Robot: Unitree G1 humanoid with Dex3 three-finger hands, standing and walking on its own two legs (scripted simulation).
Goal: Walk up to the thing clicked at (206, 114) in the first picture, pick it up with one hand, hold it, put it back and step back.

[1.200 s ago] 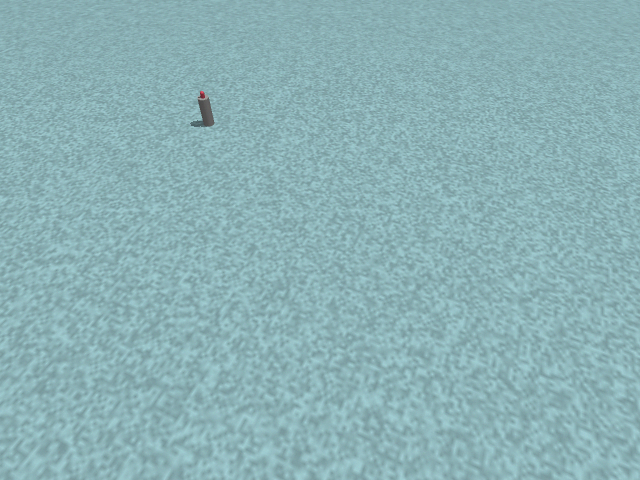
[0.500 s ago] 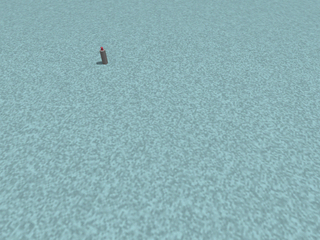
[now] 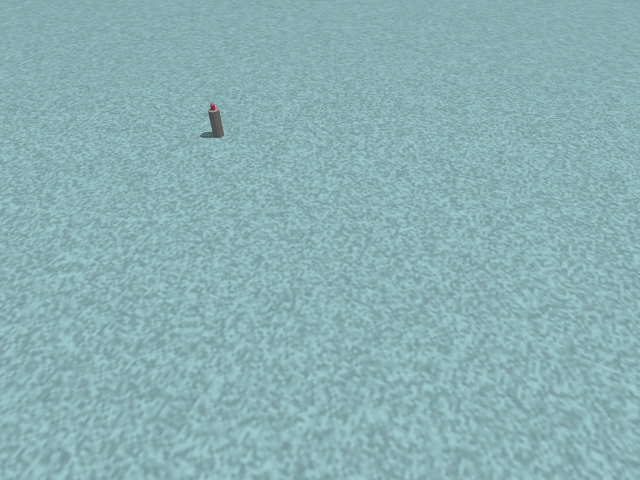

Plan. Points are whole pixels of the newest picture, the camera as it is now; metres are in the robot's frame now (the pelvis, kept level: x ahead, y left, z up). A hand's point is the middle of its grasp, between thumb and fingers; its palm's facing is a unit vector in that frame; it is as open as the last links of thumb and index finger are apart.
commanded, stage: walk up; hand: left
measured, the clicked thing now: (215, 119) +1.97 +0.55 -0.68
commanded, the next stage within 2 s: none
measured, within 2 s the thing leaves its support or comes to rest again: neither
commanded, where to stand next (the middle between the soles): +1.60 +0.23 m, yaw +8 degrees
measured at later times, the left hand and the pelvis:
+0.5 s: hand (62, 439) +0.22 +0.38 -0.15, palm faces +0.04 -0.94 -0.33, open 7.4 cm; pelvis +0.17 +0.09 +0.00, yaw +6 degrees
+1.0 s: hand (130, 287) +0.48 +0.36 -0.13, palm faces +0.14 -0.93 -0.35, open 7.4 cm; pelvis +0.46 +0.08 +0.00, yaw +9 degrees
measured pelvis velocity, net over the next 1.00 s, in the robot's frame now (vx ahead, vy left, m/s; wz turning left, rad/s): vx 0.46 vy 0.08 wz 0.15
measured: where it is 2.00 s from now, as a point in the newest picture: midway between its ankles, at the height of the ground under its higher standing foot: (277, 272)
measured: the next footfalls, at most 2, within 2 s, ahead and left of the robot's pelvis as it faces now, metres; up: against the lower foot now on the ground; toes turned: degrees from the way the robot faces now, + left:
left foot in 0.26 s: +0.18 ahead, +0.21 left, +0.00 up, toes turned +11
right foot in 0.72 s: +0.51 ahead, -0.03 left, +0.00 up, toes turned +2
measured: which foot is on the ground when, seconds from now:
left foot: down 0.00-0.00, up 0.02-0.24, down 0.26-0.74, up 0.76-1.00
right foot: down 0.00-0.30, up 0.32-0.70, down 0.72-1.00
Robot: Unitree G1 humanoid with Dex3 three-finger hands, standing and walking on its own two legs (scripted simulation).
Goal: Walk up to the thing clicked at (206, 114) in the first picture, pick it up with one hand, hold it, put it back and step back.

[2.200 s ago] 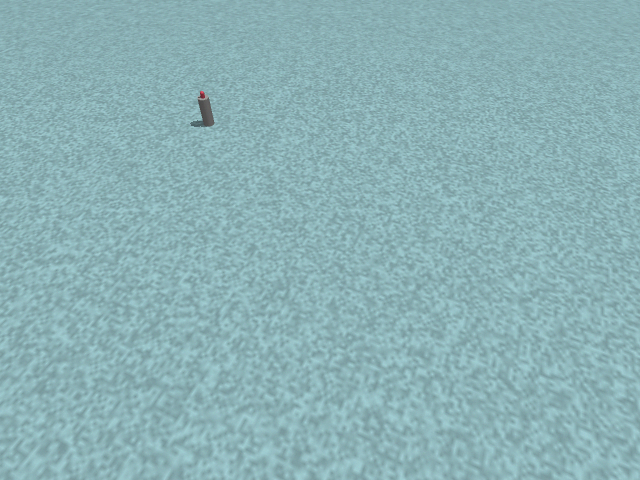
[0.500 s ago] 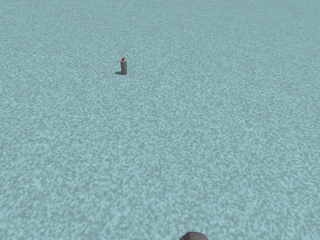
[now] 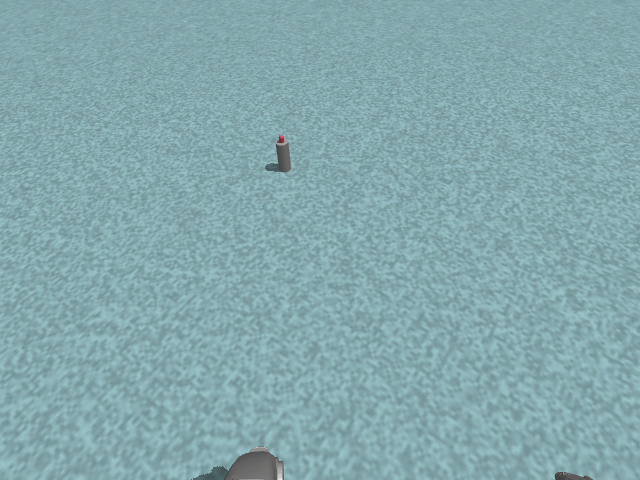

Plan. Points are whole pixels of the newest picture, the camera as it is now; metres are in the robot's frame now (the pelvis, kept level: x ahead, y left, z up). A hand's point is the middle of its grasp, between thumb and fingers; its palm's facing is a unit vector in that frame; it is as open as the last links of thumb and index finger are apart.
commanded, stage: walk up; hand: left
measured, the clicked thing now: (283, 152) +1.57 +0.22 -0.68
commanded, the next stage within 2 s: none
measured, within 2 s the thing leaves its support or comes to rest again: neither
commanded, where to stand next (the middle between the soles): +1.15 -0.03 m, yaw -1 degrees
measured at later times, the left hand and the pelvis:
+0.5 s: hand (159, 338) +0.36 +0.30 -0.14, palm faces -0.12 -0.93 -0.34, open 7.4 cm; pelvis +0.28 +0.02 +0.00, yaw -2 degrees
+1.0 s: hand (201, 250) +0.55 +0.26 -0.14, palm faces -0.01 -0.93 -0.36, open 7.4 cm; pelvis +0.51 -0.01 -0.01, yaw +0 degrees
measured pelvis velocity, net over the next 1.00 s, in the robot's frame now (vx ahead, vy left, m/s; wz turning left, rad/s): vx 0.51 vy -0.01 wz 0.00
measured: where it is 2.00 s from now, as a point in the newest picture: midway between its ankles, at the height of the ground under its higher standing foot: (339, 279)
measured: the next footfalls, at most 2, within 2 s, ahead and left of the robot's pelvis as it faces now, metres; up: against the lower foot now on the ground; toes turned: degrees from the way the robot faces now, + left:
left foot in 0.16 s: +0.29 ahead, +0.15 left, +0.00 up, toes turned +6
right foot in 0.62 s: +0.50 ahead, -0.14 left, +0.00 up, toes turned -7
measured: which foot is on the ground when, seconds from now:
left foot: up 0.00-0.14, down 0.16-0.64, up 0.66-1.00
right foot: down 0.00-0.18, up 0.20-0.60, down 0.62-1.00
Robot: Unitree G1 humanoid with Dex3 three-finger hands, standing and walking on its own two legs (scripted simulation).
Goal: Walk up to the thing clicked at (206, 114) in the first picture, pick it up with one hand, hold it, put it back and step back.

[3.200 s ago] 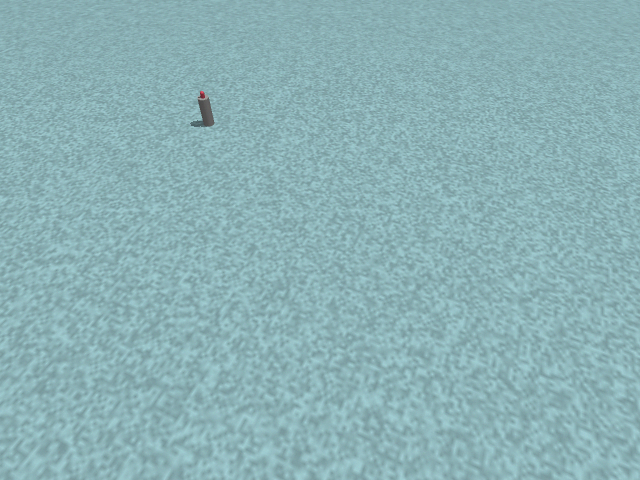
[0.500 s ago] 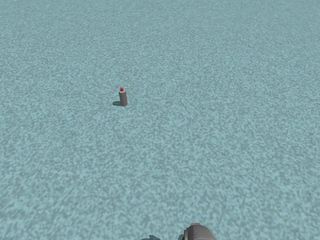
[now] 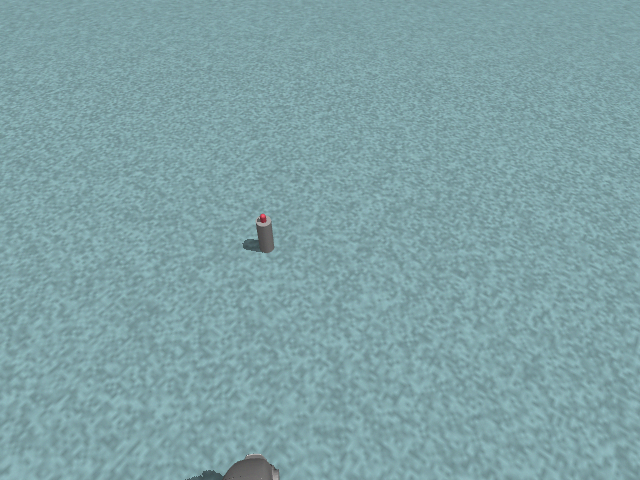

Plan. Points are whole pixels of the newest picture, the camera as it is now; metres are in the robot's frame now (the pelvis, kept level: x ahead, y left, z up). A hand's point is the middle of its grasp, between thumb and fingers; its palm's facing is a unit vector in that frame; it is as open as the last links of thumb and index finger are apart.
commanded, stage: walk up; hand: left
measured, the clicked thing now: (264, 231) +1.06 +0.24 -0.67
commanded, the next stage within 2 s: none
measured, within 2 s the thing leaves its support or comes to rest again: neither
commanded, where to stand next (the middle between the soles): +0.65 -0.02 m, yaw +0 degrees
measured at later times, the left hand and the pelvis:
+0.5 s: hand (154, 372) +0.29 +0.27 -0.13, palm faces -0.09 -0.93 -0.37, open 7.4 cm; pelvis +0.21 +0.00 +0.00, yaw -2 degrees
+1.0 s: hand (178, 311) +0.42 +0.28 -0.16, palm faces -0.01 -0.93 -0.36, open 7.4 cm; pelvis +0.39 +0.00 -0.01, yaw +1 degrees
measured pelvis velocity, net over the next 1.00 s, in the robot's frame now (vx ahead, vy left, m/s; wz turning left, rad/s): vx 0.39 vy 0.00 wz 0.01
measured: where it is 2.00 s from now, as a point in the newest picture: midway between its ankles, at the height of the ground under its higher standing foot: (330, 356)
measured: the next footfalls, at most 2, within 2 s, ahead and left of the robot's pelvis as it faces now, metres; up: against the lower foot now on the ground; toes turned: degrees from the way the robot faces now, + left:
left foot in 0.06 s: +0.20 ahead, +0.13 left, +0.00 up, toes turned +6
right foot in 0.54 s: +0.37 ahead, -0.15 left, +0.00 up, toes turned -6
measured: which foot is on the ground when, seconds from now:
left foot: up 0.00-0.04, down 0.06-0.56, up 0.58-0.94, down 0.96-1.00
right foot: down 0.00-0.08, up 0.10-0.52, down 0.54-1.00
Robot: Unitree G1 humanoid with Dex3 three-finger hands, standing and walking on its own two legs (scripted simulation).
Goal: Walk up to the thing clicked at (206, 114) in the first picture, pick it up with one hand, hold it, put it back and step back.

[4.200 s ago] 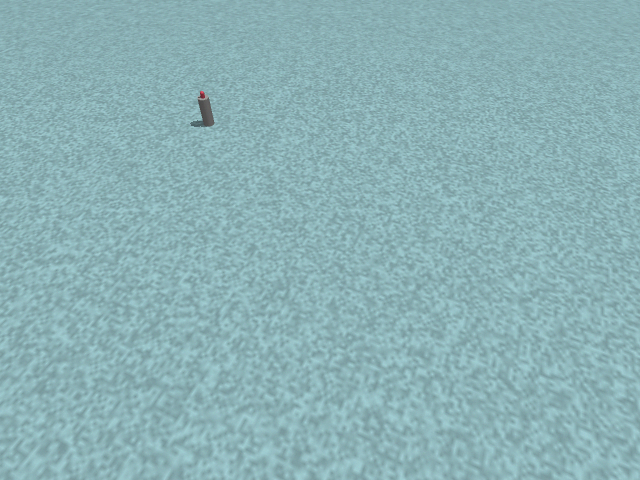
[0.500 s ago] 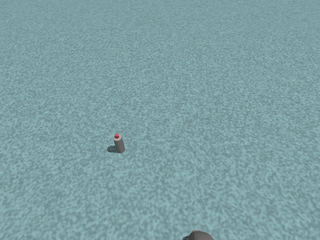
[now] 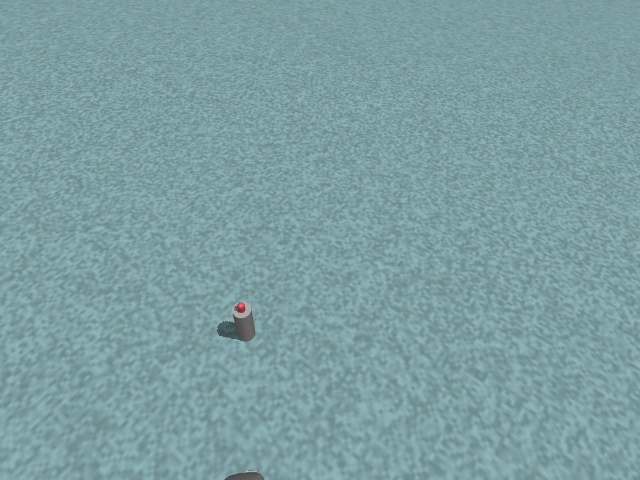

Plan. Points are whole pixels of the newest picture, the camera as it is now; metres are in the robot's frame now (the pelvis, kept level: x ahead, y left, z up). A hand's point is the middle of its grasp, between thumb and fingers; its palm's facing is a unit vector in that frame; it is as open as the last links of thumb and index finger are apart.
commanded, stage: walk up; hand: left
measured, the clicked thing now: (243, 319) +0.67 +0.23 -0.66
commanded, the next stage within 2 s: stand in 1.92 s
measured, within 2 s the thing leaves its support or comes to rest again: neither
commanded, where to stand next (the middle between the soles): +0.25 -0.02 m, yaw -1 degrees
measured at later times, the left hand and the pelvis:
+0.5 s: hand (155, 416) +0.22 +0.24 -0.11, palm faces -0.04 -0.90 -0.43, open 7.4 cm; pelvis +0.14 -0.04 +0.00, yaw -1 degrees
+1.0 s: hand (169, 400) +0.25 +0.23 -0.14, palm faces -0.01 -0.95 -0.33, open 7.4 cm; pelvis +0.18 -0.02 +0.01, yaw +0 degrees
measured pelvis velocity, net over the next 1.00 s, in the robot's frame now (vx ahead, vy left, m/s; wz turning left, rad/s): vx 0.18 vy -0.02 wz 0.01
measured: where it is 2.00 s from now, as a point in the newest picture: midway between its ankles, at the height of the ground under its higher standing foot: outside the picture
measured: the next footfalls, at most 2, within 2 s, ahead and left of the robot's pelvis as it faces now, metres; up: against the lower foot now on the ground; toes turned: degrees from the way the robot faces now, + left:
right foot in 0.38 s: +0.24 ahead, -0.15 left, +0.00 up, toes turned -4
left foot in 0.70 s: +0.26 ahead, +0.11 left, +0.00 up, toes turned +1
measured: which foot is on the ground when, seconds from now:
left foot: down 0.00-0.40, up 0.42-0.68, down 0.70-1.00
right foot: down 0.00-0.00, up 0.02-0.36, down 0.38-1.00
